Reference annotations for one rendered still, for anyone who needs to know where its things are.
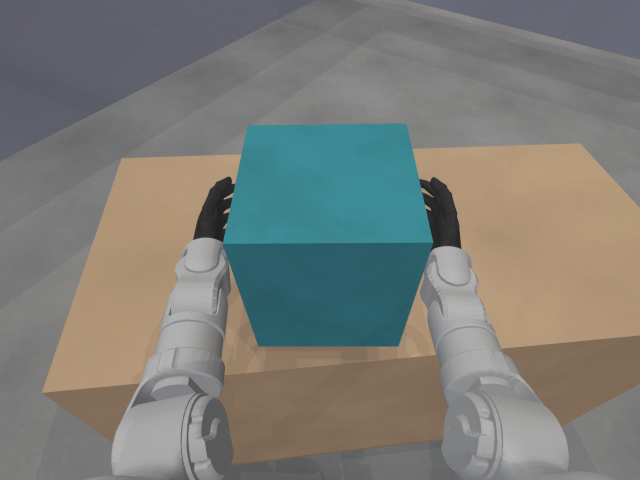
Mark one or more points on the right robot forearm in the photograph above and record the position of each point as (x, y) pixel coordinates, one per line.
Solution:
(464, 340)

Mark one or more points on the carton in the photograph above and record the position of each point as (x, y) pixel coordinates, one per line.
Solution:
(327, 234)

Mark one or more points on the left robot upper arm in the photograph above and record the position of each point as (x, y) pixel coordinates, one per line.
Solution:
(180, 438)

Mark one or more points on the robot right hand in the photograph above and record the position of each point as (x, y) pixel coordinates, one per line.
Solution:
(442, 218)

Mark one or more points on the left robot forearm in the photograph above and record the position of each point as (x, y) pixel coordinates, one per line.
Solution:
(189, 350)

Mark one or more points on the pedestal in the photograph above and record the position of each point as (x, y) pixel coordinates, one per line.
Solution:
(553, 240)

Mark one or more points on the right robot upper arm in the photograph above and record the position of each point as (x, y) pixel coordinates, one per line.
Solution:
(490, 436)

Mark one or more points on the robot left hand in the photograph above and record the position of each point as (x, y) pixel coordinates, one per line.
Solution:
(211, 220)

